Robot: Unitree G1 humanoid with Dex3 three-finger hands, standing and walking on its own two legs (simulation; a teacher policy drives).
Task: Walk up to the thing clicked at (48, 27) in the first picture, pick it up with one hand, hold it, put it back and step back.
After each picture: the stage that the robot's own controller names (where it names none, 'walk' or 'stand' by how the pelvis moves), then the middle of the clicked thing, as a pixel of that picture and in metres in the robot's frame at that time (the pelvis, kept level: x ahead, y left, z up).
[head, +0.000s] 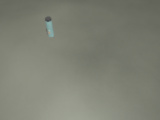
stand; (49, 27) +1.51 +0.41 -0.65
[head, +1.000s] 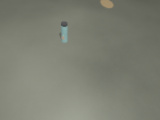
walk; (64, 32) +1.42 +0.17 -0.63
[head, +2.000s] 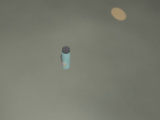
walk; (66, 58) +0.94 +0.14 -0.63
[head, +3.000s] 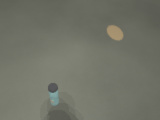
walk; (53, 94) +0.60 +0.18 -0.64
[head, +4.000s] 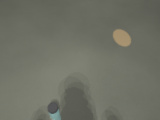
stand; (54, 113) +0.44 +0.20 -0.64
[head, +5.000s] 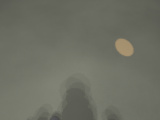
stand; out of the picture +0.38 +0.19 -0.65
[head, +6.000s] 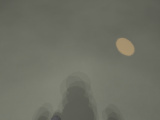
stand; out of the picture +0.38 +0.19 -0.66
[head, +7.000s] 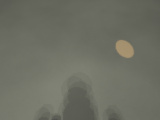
stand; out of the picture +0.37 +0.19 -0.66
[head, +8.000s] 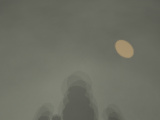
stand; out of the picture +0.36 +0.20 -0.66
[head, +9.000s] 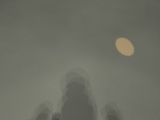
go down; out of the picture +0.36 +0.19 -0.66
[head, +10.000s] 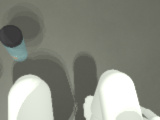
go down; (16, 46) +0.46 +0.21 -0.24
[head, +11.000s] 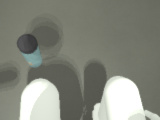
approach; (31, 53) +0.46 +0.20 -0.26
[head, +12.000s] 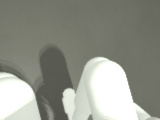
close in; out of the picture +0.44 +0.25 -0.16
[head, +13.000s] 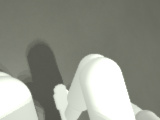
close; out of the picture +0.44 +0.26 -0.16
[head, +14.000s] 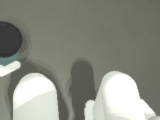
lift; (4, 51) +0.37 +0.25 -0.04
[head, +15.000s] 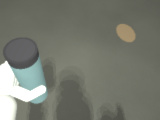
hold; (31, 76) +0.31 +0.16 +0.09
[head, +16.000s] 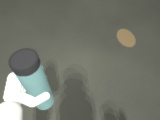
hold; (36, 84) +0.31 +0.16 +0.05
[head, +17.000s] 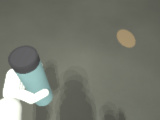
hold; (35, 81) +0.31 +0.16 +0.06
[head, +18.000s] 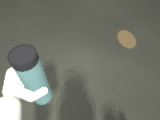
crouch; (34, 79) +0.32 +0.16 +0.06
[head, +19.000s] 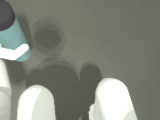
crouch; (11, 37) +0.46 +0.19 -0.04
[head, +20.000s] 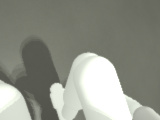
lower; out of the picture +0.45 +0.27 -0.17
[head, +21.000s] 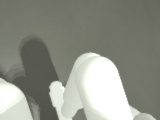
lower; out of the picture +0.45 +0.26 -0.17
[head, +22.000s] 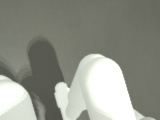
lower; out of the picture +0.45 +0.26 -0.16
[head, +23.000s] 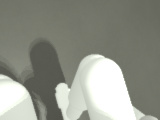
lower; out of the picture +0.44 +0.26 -0.16
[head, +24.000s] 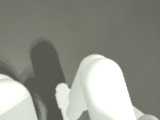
loosen; out of the picture +0.44 +0.26 -0.16
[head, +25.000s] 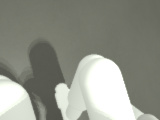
withdraw; out of the picture +0.44 +0.26 -0.17
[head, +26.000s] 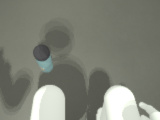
walk; (44, 60) +0.46 +0.19 -0.34
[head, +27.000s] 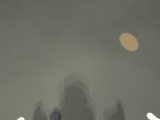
stand; out of the picture +0.38 +0.17 -0.59
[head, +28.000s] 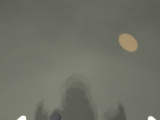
stand; out of the picture +0.38 +0.17 -0.60
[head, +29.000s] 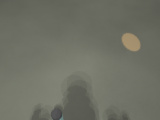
stand; out of the picture +0.39 +0.17 -0.61
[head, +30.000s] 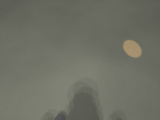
stand; out of the picture +0.40 +0.17 -0.66
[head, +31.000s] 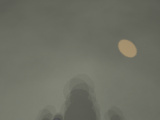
stand; out of the picture +0.37 +0.19 -0.66
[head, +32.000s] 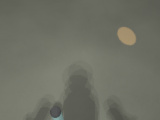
walk; (57, 116) +0.39 +0.19 -0.65
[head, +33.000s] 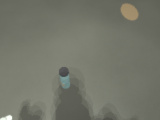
walk; (64, 78) +0.61 +0.14 -0.63
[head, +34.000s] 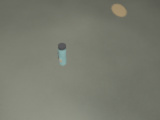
walk; (62, 54) +0.96 +0.16 -0.64
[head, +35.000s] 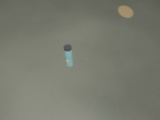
stand; (68, 56) +1.00 +0.17 -0.63
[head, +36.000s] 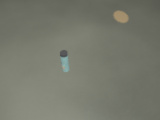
stand; (64, 61) +0.97 +0.19 -0.66
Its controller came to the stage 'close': yes
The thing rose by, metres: 0.69
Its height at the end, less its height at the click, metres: +0.00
